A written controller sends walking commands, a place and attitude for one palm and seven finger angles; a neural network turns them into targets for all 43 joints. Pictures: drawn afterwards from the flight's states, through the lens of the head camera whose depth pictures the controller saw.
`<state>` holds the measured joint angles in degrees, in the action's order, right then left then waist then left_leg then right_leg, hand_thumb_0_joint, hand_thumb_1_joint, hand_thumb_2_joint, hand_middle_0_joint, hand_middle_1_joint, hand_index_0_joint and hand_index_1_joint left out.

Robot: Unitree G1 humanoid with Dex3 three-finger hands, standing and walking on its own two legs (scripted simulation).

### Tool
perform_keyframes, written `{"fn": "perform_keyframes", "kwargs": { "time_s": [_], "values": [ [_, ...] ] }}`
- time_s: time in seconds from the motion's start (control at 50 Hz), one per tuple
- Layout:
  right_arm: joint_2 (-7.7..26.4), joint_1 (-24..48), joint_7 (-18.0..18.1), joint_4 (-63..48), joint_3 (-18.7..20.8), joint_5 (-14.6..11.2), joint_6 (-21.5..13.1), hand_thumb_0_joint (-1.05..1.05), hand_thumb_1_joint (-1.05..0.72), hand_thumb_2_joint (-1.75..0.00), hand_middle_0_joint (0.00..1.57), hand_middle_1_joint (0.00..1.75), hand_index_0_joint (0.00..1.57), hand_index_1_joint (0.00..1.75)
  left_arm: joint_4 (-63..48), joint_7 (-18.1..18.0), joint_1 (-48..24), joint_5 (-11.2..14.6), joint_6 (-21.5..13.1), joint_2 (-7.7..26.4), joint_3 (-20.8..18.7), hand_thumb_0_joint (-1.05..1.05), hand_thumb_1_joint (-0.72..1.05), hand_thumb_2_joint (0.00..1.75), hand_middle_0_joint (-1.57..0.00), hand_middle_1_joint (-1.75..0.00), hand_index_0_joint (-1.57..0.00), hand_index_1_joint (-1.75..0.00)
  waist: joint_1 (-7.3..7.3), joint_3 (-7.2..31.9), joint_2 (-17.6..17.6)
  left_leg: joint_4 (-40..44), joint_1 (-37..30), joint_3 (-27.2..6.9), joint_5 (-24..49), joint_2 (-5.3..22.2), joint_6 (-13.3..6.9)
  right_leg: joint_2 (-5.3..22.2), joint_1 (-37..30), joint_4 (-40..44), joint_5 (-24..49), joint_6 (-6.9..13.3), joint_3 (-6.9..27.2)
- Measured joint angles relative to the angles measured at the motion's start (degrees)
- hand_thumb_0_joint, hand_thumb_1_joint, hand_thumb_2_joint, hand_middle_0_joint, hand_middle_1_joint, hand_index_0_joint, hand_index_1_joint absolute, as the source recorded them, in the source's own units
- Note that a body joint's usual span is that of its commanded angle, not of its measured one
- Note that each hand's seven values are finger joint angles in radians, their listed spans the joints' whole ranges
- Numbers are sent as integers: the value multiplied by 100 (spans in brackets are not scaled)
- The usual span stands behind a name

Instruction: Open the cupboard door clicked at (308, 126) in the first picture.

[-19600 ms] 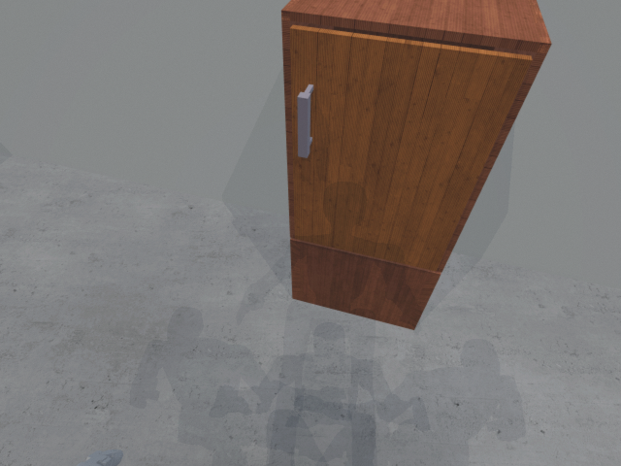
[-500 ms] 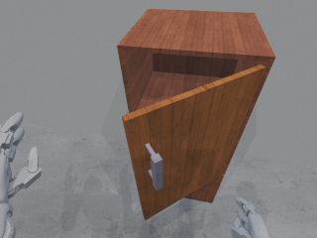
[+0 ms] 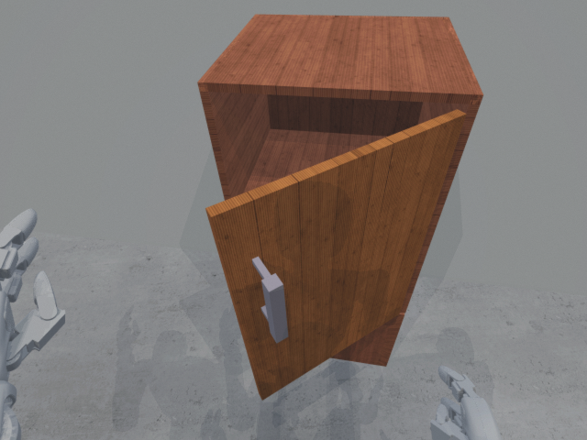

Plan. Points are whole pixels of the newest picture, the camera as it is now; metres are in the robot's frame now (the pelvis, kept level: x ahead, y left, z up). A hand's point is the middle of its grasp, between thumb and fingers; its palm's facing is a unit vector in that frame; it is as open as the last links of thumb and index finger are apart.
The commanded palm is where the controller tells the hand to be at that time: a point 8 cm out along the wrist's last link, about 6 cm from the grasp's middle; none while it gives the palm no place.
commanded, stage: step back with the hand held close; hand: left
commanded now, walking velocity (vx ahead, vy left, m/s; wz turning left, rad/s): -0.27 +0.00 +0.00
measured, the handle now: (269, 300) +0.30 +0.08 +0.03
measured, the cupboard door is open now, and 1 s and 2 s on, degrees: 41 41 41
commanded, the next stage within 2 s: stop stepping back and stand still in 0.96 s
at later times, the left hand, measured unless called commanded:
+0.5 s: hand (3, 376) +0.13 +0.29 +0.15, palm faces +0.39 -0.77 -0.50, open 7.4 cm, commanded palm +0.07 +0.33 +0.17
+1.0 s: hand out of the picture +0.03 +0.30 +0.16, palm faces +0.47 -0.75 -0.47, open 7.4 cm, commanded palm -0.05 +0.35 +0.17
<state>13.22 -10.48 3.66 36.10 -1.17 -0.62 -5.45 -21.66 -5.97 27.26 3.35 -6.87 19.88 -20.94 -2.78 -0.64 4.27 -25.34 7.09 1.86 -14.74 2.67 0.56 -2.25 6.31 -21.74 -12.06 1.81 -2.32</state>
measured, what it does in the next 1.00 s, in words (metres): walks backwards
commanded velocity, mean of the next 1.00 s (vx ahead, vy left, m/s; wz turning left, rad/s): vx -0.31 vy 0.00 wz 0.01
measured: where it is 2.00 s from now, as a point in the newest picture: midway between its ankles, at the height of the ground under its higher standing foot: outside the picture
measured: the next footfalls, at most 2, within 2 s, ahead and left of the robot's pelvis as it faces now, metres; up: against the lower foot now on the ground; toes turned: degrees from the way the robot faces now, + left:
right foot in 1.18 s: -0.27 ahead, -0.06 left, +0.00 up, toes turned -2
left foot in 1.36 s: -0.19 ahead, +0.14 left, +0.00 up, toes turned +1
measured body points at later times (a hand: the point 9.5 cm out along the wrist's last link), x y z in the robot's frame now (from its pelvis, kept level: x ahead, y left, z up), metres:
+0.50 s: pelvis -0.07 +0.03 -0.01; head -0.06 +0.03 +0.44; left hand +0.10 +0.33 +0.18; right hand +0.09 -0.22 -0.09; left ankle -0.01 +0.12 -0.74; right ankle +0.00 -0.10 -0.74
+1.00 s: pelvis -0.17 +0.04 -0.04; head -0.15 +0.06 +0.41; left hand +0.00 +0.34 +0.19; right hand +0.01 -0.20 -0.11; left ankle -0.01 +0.13 -0.74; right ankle -0.11 -0.10 -0.69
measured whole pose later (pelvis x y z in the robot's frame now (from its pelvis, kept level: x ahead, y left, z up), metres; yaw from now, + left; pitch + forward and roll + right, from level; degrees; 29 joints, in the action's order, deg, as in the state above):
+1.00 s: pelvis -0.17 +0.04 -0.04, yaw +4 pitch -3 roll -4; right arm 11.5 -10.8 3.5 34.3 2.2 0.1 -6.5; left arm -33.0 -9.2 27.6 1.6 -13.4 26.5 -27.3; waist 1.8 -6.0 1.3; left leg -37.4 30.5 3.8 -4.0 3.8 -4.6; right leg -5.4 32.0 -62.6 -25.9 -1.3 2.1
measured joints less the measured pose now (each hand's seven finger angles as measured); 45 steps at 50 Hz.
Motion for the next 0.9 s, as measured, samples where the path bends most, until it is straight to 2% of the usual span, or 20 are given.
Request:
{"fn": "perform_keyframes", "kwargs": {
  "time_s": [0.16,0.28,0.38,0.5,0.58,0.66,0.76,0.82,0.86,0.9],
  "values": [
    [106,131,44,-281,160,-24,317,1,-91,-90,20,30,20,30,-88,-7,304,-64,-130,179,-14,1,89,89,-21,-30,-21,-31,213,-54,-88,64,375,205,190,-52,-66,55,498,-55,204,-80,198],
    [90,70,85,-406,241,-59,464,1,-91,-90,20,30,20,30,-394,-88,502,-82,-149,397,-92,2,89,89,-21,-30,-21,-31,309,-127,-280,-63,623,279,276,-121,-143,129,794,-251,277,-151,269],
    [49,-34,84,-465,228,-68,446,1,-91,-90,20,30,20,30,-573,-181,550,-126,-243,470,-221,1,89,89,-21,-30,-21,-31,324,-153,-390,-268,858,292,325,-175,-221,191,1021,-452,331,-210,281],
    [3,-180,68,-499,167,-60,280,1,-91,-90,20,30,20,30,-611,-253,489,-245,-397,369,-315,1,89,89,-21,-30,-21,-31,295,-178,-394,-715,1234,243,281,-218,-326,247,1336,-830,310,-265,237],
    [-53,-255,68,-446,127,-33,143,1,-91,-90,20,30,20,30,-617,-277,350,-317,-463,277,-350,1,89,89,-21,-30,-21,-31,274,-232,-391,-1049,1466,188,177,-241,-371,208,1517,-1124,262,-290,290],
    [-125,-325,67,-375,93,2,27,1,-91,-90,21,30,20,30,-659,-284,156,-376,-531,249,-393,1,89,89,-21,-30,-21,-31,318,-294,-435,-1323,1663,137,26,-279,-404,98,1650,-1417,160,-285,470],
    [-147,-264,21,-277,96,34,-46,1,-90,-90,21,30,20,30,-781,-290,144,-345,-658,214,-525,1,89,89,-21,-30,-21,-31,276,-346,-469,-1624,1896,207,-366,-263,-379,118,1849,-1629,180,-280,507],
    [-118,-166,-25,-207,119,53,-30,1,-91,-90,21,30,20,30,-864,-317,146,-286,-691,190,-501,1,89,89,-21,-30,-21,-31,259,-347,-525,-1697,2059,203,-729,-326,-293,154,1973,-1548,328,-279,550],
    [-80,-93,-50,-182,133,54,20,1,-91,-90,21,30,20,30,-916,-341,136,-258,-709,219,-453,1,89,89,-21,-30,-21,-31,288,-365,-560,-1694,2161,189,-797,-365,-266,181,2051,-1485,415,-281,556],
    [-42,-40,-54,-201,149,43,78,1,-91,-90,21,30,20,30,-970,-342,135,-242,-722,268,-423,1,89,89,-21,-30,-21,-31,324,-387,-562,-1679,2271,186,-745,-353,-302,175,2182,-1557,148,-276,539]
  ]
}}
